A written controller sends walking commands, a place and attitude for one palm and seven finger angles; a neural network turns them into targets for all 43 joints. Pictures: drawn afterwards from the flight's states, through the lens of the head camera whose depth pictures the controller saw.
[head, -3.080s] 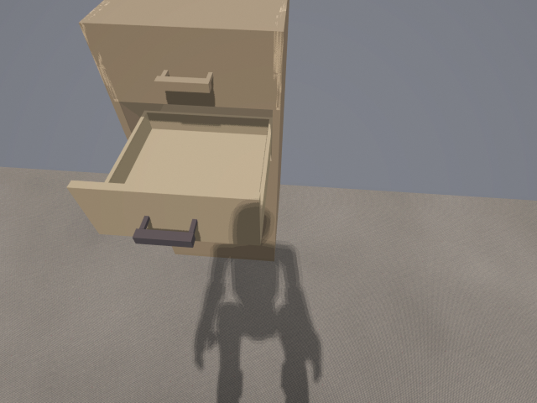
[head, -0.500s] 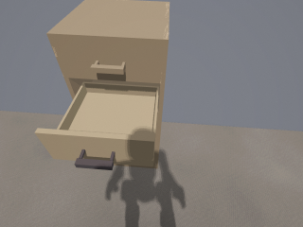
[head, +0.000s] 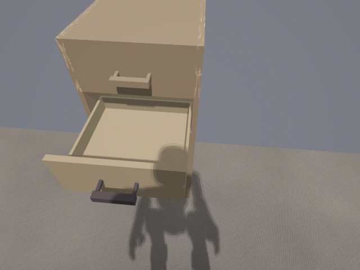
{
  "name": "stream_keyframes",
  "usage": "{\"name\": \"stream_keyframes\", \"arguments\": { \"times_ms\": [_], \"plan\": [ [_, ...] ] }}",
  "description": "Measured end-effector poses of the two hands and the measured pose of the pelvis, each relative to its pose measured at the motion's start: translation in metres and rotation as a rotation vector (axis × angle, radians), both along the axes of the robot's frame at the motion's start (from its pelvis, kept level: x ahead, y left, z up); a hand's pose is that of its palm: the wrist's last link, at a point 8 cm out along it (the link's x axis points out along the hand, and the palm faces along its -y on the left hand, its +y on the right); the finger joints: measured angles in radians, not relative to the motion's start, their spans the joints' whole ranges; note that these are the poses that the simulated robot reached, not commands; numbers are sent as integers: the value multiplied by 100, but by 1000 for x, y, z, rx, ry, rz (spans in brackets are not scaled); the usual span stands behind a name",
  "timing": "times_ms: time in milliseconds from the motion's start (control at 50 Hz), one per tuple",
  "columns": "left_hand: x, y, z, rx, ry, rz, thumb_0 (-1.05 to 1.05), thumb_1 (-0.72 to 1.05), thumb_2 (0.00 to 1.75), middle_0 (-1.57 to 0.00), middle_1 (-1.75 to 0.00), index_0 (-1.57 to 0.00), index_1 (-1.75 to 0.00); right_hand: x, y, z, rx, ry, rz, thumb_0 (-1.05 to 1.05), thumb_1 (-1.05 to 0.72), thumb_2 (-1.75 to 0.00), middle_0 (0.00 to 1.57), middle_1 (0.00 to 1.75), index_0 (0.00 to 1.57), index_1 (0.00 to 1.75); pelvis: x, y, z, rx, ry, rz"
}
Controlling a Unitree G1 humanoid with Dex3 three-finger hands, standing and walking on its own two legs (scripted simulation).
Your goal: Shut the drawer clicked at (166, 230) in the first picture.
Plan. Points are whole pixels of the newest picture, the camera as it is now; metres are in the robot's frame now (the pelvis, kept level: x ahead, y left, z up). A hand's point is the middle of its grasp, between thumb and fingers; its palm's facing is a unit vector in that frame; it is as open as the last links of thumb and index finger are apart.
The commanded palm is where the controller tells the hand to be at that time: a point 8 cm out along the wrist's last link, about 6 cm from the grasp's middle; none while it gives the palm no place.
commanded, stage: look again from close up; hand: left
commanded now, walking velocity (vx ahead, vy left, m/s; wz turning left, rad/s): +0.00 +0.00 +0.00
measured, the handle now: (116, 191) +0.33 +0.21 -0.09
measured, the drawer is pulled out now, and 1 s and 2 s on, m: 0.30 0.30 0.30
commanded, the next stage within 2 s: raise the hand and make a fist in 0.36 s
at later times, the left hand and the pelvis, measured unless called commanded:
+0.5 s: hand out of the picture +0.04 +0.15 -0.17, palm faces +0.07 -0.98 -0.20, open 7.3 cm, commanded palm +0.12 +0.19 -0.07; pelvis +0.03 -0.02 +0.00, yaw +0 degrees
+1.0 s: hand out of the picture +0.13 +0.15 -0.05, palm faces +0.10 -0.99 -0.07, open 5.3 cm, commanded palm +0.12 +0.21 -0.04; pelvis -0.01 -0.05 -0.10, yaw +4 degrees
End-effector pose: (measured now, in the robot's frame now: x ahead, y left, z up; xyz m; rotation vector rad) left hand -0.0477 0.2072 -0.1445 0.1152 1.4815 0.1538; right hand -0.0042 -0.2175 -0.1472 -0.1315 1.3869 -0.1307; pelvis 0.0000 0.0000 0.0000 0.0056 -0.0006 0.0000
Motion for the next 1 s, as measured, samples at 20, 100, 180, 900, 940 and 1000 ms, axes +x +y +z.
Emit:
{"name": "stream_keyframes", "arguments": {
  "times_ms": [20, 100, 180, 900, 940, 1000],
  "plan": [
    [3, -2, 0, -4, -4, 0, 1, 91, 90, -20, -30, -20, -30, 2, -1, 0, -1, 0, 0, 1, -91, -90, 20, 29, 20, 30, 2, -1, 0, 0, 0, 0],
    [18, -10, -2, -14, -24, -4, 1, 91, 89, -20, -30, -20, -30, 9, -5, 1, -6, 0, -1, 1, -92, -90, 20, 29, 20, 30, 7, -4, 0, 2, -2, -1],
    [34, -15, -3, -17, -49, -12, 1, 91, 89, -20, -30, -20, -30, 14, -9, 1, -10, -2, -4, 1, -92, -90, 20, 29, 20, 30, 13, -8, 0, 3, -3, -2],
    [170, -14, 87, -80, -1343, -108, 1, 90, 89, -47, -59, -48, -60, 254, -72, 51, -134, -1001, 191, 1, -91, -90, 19, 29, 20, 30, -1, -50, -86, -5, 226, 43],
    [158, -7, 90, -28, -1350, -88, 2, 90, 89, -51, -63, -52, -64, 258, -62, 44, -118, -1002, 214, 1, -91, -90, 19, 29, 20, 30, -3, -52, -91, -18, 229, 54],
    [155, -2, 102, 10, -1412, -122, 2, 90, 90, -57, -70, -58, -70, 252, -47, 28, -78, -968, 240, 1, -90, -90, 19, 29, 20, 30, -7, -55, -95, -38, 230, 68]
  ]
}}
